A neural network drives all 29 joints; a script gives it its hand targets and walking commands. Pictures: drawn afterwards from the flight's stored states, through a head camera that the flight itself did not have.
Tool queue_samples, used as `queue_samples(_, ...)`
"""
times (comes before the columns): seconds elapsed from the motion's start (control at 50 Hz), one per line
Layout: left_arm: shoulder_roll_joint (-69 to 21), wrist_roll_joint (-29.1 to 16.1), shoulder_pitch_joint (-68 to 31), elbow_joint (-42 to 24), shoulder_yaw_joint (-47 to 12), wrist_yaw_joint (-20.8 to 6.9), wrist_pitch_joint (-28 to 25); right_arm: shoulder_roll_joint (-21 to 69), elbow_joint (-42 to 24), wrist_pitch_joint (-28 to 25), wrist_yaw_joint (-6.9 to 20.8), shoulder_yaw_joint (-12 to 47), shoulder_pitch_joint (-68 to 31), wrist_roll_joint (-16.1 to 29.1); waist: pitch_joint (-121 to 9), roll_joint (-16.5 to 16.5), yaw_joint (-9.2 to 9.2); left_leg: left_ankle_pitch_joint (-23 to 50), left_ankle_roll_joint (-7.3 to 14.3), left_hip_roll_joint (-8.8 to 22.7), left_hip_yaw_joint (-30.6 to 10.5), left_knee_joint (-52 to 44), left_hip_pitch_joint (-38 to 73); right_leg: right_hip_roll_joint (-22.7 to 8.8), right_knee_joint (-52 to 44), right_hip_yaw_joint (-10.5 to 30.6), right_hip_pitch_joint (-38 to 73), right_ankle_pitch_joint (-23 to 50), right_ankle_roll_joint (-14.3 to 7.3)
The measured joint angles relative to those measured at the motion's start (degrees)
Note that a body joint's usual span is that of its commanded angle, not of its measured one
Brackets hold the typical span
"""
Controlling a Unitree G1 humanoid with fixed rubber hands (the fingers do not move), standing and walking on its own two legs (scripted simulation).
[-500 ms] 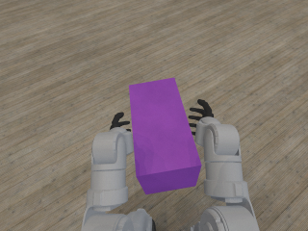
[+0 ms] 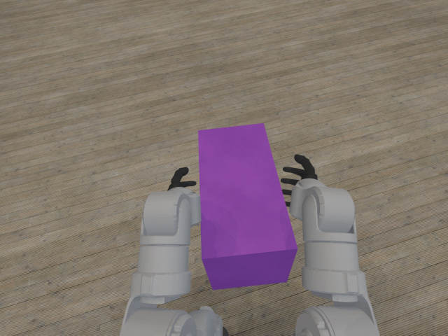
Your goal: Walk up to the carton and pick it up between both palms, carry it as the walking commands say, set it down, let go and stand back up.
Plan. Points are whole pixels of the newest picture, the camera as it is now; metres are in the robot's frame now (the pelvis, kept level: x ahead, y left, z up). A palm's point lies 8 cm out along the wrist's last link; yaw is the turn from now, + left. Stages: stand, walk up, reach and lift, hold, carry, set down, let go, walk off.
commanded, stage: carry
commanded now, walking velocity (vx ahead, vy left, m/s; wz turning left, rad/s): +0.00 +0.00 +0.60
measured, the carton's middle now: (239, 201) +0.36 +0.01 -0.02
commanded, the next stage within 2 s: none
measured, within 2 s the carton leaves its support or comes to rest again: neither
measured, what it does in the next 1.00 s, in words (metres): steps on the spot: left foot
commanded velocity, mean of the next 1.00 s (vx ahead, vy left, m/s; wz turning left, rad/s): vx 0.00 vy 0.00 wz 0.04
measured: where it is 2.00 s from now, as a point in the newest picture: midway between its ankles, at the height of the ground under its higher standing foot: outside the picture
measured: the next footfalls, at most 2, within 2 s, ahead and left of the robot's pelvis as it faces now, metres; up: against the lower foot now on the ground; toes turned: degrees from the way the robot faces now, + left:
left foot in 0.10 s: +0.07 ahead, +0.12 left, +0.00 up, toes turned -12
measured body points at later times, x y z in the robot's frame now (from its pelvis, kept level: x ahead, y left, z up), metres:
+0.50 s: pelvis -0.04 +0.02 +0.01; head +0.00 +0.01 +0.46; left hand +0.27 +0.18 +0.08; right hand +0.31 -0.04 +0.08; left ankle +0.03 +0.11 -0.72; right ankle -0.01 -0.11 -0.72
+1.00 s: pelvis -0.04 -0.01 +0.01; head -0.06 -0.02 +0.46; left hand +0.25 +0.14 +0.09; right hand +0.29 -0.08 +0.10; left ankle +0.03 +0.11 -0.72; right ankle -0.01 -0.11 -0.72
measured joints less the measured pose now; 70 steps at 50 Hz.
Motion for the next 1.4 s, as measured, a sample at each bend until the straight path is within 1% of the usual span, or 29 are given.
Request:
queue_samples(0.04, -0.28, 1.1, -0.72, -0.6, 0.3, -0.82, 0.14, -0.07, -1.18, -0.06, -1.33, 0.33, 0.15, 1.28, -0.2, -0.61, -1.0, -1.92, -0.28, 1.24, 0.96, 1.7, 0.91, -1.36, 0.83, -1.88, -0.03, -0.57, 0.39)
queue_samples(0.08, -0.66, 2.66, -1.74, -0.66, 0.85, -1.88, 0.01, 0.12, -1.55, -0.33, -2.25, -0.19, -0.48, 2.0, -0.7, -1.12, -1.84, -0.61, 0.09, 1.95, 0.98, -1.36, 3.73, -2.85, 2.93, -3.38, -0.7, -1.68, 0.94)
queue_samples(0.1, -0.8, 3.37, -2.21, -0.48, 1.07, -2.4, -0.24, 0.27, -1.57, -0.55, -2.53, -0.59, -0.87, 2.11, -1.09, -1.41, -2.19, 2.05, 0.82, 1.9, 0.99, -3.97, 5.02, -3.81, 4.48, -3.92, -1.34, -2.49, 1.32)
queue_samples(0.12, -0.88, 4.28, -2.54, -0.17, 1.49, -3.12, -0.73, 0.45, -0.96, -1.2, -2.5, -0.89, -1.3, 2.07, -0.96, -2.65, -2.11, 3.61, 2.25, 0.73, 1.44, -4.23, 4.96, -5.35, 6.04, -3.66, -1.98, -3.19, 1.8)
queue_samples(0.14, -0.82, 4.99, -2.4, 0.04, 1.89, -3.84, -1.09, 0.61, 0.06, -1.74, -2.1, -0.93, -1.66, 1.73, -0.92, -3.64, -1.46, 3.7, 3.5, -0.07, 2.13, -3.99, 4.79, -6.21, 7.16, -2.6, -2.77, -3.4, 2.71)
queue_samples(0.16, -0.64, 5.29, -1.9, -0.02, 2.18, -4.26, -1.17, 0.74, 1.21, -2.04, -1.5, -0.78, -1.99, 1.14, -0.93, -3.82, -0.84, 3.37, 4.35, -0.23, 2.47, -3.59, 4.42, -5.79, 8.13, -0.82, -3.6, -4.33, 4.19)
queue_samples(0.18, -0.38, 5.18, -1.19, -0.47, 2.23, -4.43, -1.07, 0.81, 1.95, -2.1, -1.12, -0.38, -2.15, 0.78, -0.69, -3.71, -0.21, 3.11, 4.86, -0.14, 2.65, -3.37, 4.22, -4.64, 9.64, 1.44, -4.35, -7.18, 5.2)
queue_samples(0.2, -0.13, 4.57, -0.54, -1.12, 2.08, -4.01, -0.85, 0.83, 2.24, -2.0, -0.88, 0.1, -2.18, 0.54, -0.22, -3.64, 0.49, 3.08, 5.11, -0.02, 2.77, -3.38, 4.19, -3.31, 11.19, 3.58, -4.93, -9.44, 5.51)
queue_samples(0.26, 0.42, 1.18, 0.93, -3.68, 1.29, -1.15, -0.12, 0.8, 1.38, -1.37, 0.25, 0.98, -2.07, -0.08, 1.35, -3.24, 2.06, 3.96, 5.1, 0.19, 2.51, -3.97, 4.03, 0.28, 10.07, 6.8, -4.29, -10.14, 4.33)
queue_samples(0.28, 0.52, 0.35, 1.21, -4.35, 0.86, -0.28, -0.01, 0.8, 1.07, -1.34, 1.11, 1.0, -2.06, -0.68, 1.74, -3.01, 2.46, 4.39, 5.04, 0.15, 2.38, -4.26, 3.93, 1.2, 7.29, 7.09, -3.19, -9.09, 3.75)
queue_samples(0.3, 0.56, -0.32, 1.36, -4.59, 0.37, 0.51, -0.14, 0.77, 0.86, -1.51, 1.99, 0.81, -2.01, -1.33, 2.27, -2.2, 2.67, 4.86, 4.97, 0.28, 1.99, -4.56, 3.95, 2.01, 4.48, 7.09, -2.27, -4.49, 2.76)
queue_samples(0.32, 0.54, -0.75, 1.38, -4.29, -0.15, 1.05, -0.43, 0.67, 0.67, -1.74, 2.59, 0.5, -1.77, -1.8, 3.04, -0.89, 2.65, 5.42, 4.9, 0.5, 1.3, -5.12, 4.41, 2.54, 2.19, 6.47, -1.07, 0.27, 2.05)
queue_samples(0.36, 0.22, -1.11, 0.48, -3.04, -0.06, 2.09, -0.48, 0.51, 0.62, -1.76, 2.7, -0.12, -1.44, -1.7, 4.16, 0.51, 2.49, 7.21, 4.75, 0.37, 0.57, -7.87, 5.92, 2.77, -0.67, 5.55, 0.8, 1.62, 1.34)
queue_samples(0.4, -0.12, -0.64, -0.39, -2.47, 0.56, 2.2, -0.03, 0.35, 0.45, -1.59, 2.69, -0.15, -0.94, -1.33, 3.96, 0.2, 2.12, 9.23, 4.81, -0.2, 0.66, -11.14, 6.96, 2.42, -2.66, 5.46, 1.34, 1.93, 1.27)
queue_samples(0.5, -0.62, 1.61, -1.7, -2.98, 0.72, 0.01, 0.08, 0.07, -2.32, -1.08, 1.22, 0.3, -0.1, 0.31, 2.61, -0.39, 1.29, 11.99, 5.01, -0.13, 0.7, -15.66, 8.47, 2.9, -6.69, 5.34, 2.48, 4.3, 1.27)
queue_samples(0.56, -0.73, 2.2, -1.99, -1.65, 0.52, 0.19, -0.36, 0.18, -1.01, -1.6, 1.64, -0.35, -0.42, -0.41, 0.62, -0.65, 0.65, 12.83, 4.75, 0.01, 0.61, -17.27, 9.14, 3.21, -8.26, 5.19, 3.12, 5.13, 1.01)
queue_samples(0.58, -0.68, 2.42, -1.86, -1.12, 0.42, -0.15, -0.44, 0.12, -0.71, -1.55, 1.71, -0.34, -0.24, -0.53, -0.16, -0.73, 0.44, 13.05, 4.65, 0.01, 0.53, -17.69, 9.37, 3.26, -8.63, 5.09, 3.34, 5.27, 0.95)
queue_samples(0.64, -0.64, 3.17, -1.79, 0.05, 0.57, -1.22, -0.48, 0.2, 0.11, -1.0, 0.32, -0.34, -0.54, -0.25, -1.74, -0.92, -0.05, 13.26, 4.39, 0.16, 0.44, -18.06, 9.94, 3.44, -8.87, 5.01, 3.84, 5.34, 0.7)
queue_samples(0.7, -0.24, 4.0, -0.66, 1.23, 0.25, -2.79, -0.37, 0.16, 1.86, -0.63, 0.13, -0.23, -0.38, -0.31, -3.9, -0.86, -0.43, 13.17, 4.07, 0.37, 0.43, -18.16, 10.25, 3.64, -8.82, 5.01, 4.05, 5.15, 0.43)
queue_samples(0.78, 0.26, 3.95, 0.66, 2.72, 0.11, -3.86, -0.14, -0.07, 3.65, 0.11, -0.55, 0.71, 0.25, -0.17, -6.1, -0.99, -0.67, 13.12, 3.58, 0.76, 0.3, -18.15, 10.36, 4.03, -8.77, 4.92, 4.12, 5.01, -0.01)
queue_samples(0.88, 0.61, 3.06, 1.55, 4.02, -0.26, -3.46, 0.02, -0.14, 5.22, 0.56, -1.64, 0.77, 0.42, 0.28, -7.11, -1.68, -0.81, 13.15, 3.05, 1.13, -0.14, -17.72, 9.95, 4.37, -8.02, 4.52, 3.69, 4.61, -0.66)
queue_samples(0.96, 0.78, 2.79, 1.94, 4.49, -0.41, -3.25, -0.55, -0.09, 6.48, -0.29, -0.48, 0.33, 0.28, -0.41, -7.08, -1.73, -0.68, 13.26, 2.57, 1.58, -0.43, -17.45, 9.45, 4.81, -7.74, 4.27, 3.22, 4.58, -1.18)
queue_samples(1.02, 0.74, 2.68, 1.85, 4.63, -0.62, -3.21, -1.27, -0.25, 5.75, -0.65, -0.54, 0.79, 0.71, -0.51, -6.18, -1.44, -0.45, 13.35, 2.3, 1.87, -0.75, -17.03, 9.03, 5.08, -7.37, 3.97, 2.9, 4.55, -1.54)
queue_samples(1.1, 0.87, 2.53, 2.21, 4.34, -0.86, -3.17, -2.15, -0.44, 5.74, -1.78, 0.49, 1.01, 1.24, -0.56, -5.5, -1.06, -0.43, 13.45, 1.91, 2.13, -0.99, -16.7, 8.28, 5.3, -6.72, 3.77, 2.06, 4.33, -2.03)
queue_samples(1.16, 0.79, 2.66, 2.02, 5.45, -0.62, -3.26, -3.62, -0.75, 6.14, -3.29, 2.4, 0.96, 2.08, -1.37, -4.95, -1.28, -0.37, 13.64, 1.57, 2.21, -1.24, -16.81, 8.07, 5.38, -6.42, 3.52, 1.74, 4.15, -2.39)
queue_samples(1.26, 0.88, 2.25, 2.28, 3.65, -1.29, -3.65, -4.83, -1.15, 3.37, -4.12, 2.47, 1.75, 3.14, -0.55, -3.33, -1.0, -0.4, 13.71, 1.16, 2.48, -1.59, -16.53, 7.68, 5.63, -5.82, 3.2, 1.31, 3.88, -2.89)
queue_samples(1.32, 0.99, 1.57, 2.53, 1.58, -2.01, -3.12, -4.83, -1.27, 0.96, -3.81, 1.84, 2.41, 3.44, 0.33, -2.23, -0.78, -0.21, 13.58, 0.89, 2.71, -1.66, -16.05, 7.52, 5.79, -5.13, 3.17, 1.02, 3.6, -3.25)
queue_samples(1.36, 1.01, 1.92, 2.59, 1.84, -1.74, -3.53, -5.34, -1.2, 1.78, -4.54, 3.0, 2.08, 3.27, -0.38, -2.05, -0.73, -0.21, 13.53, 0.64, 2.88, -1.7, -15.95, 7.59, 5.94, -4.86, 3.15, 1.0, 3.41, -3.49)
queue_samples(1.4, 0.92, 3.24, 2.37, 3.8, -0.91, -5.51, -6.41, -1.29, 3.32, -5.51, 4.83, 1.38, 3.51, -1.43, -2.26, -0.73, -0.19, 13.56, 0.39, 2.97, -1.97, -16.02, 7.7, 6.06, -4.89, 2.89, 1.18, 3.28, -3.76)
